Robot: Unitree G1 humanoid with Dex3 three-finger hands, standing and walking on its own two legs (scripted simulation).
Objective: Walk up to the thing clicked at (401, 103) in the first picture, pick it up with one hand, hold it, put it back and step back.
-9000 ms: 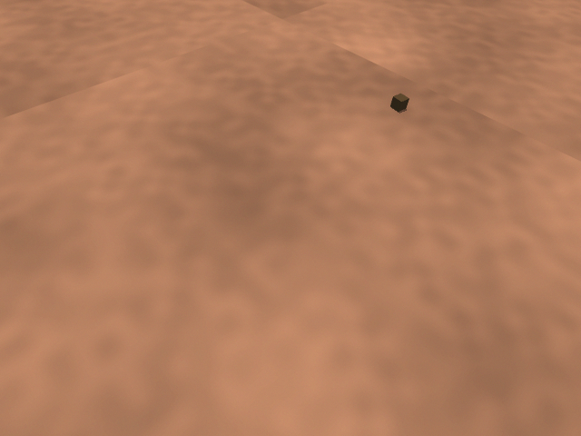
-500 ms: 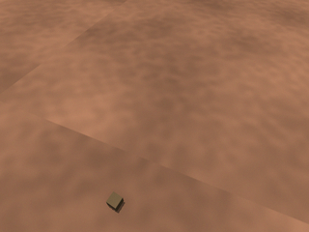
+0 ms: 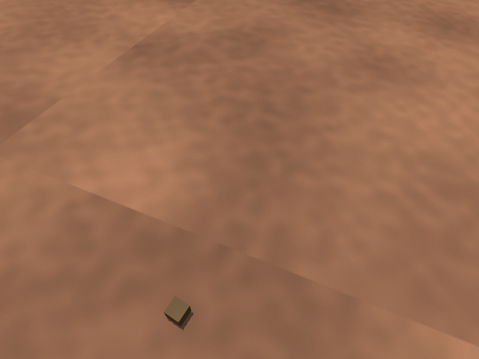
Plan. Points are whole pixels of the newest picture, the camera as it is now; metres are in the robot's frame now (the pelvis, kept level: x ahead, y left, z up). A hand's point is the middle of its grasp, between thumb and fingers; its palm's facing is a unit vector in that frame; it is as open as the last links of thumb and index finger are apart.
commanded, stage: stand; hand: left
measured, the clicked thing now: (177, 311) +0.38 +0.21 -0.75
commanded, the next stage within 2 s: walk up in 0.02 s
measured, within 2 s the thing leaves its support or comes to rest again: neither
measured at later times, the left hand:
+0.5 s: hand out of the picture +0.03 +0.22 -0.16, palm faces +0.01 -0.93 -0.36, open 7.4 cm
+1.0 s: hand out of the picture +0.04 +0.22 -0.15, palm faces +0.07 -0.94 -0.33, open 7.4 cm
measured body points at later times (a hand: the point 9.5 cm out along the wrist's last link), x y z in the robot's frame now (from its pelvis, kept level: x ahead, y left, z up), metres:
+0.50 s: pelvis -0.04 -0.04 -0.02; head +0.01 -0.04 +0.43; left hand +0.03 +0.27 -0.14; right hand +0.05 -0.36 -0.14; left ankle -0.08 +0.09 -0.70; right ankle -0.01 -0.13 -0.75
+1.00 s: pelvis -0.04 -0.03 +0.00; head -0.03 -0.03 +0.45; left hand +0.04 +0.27 -0.13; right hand +0.09 -0.32 -0.13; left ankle -0.07 +0.09 -0.75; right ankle -0.01 -0.13 -0.75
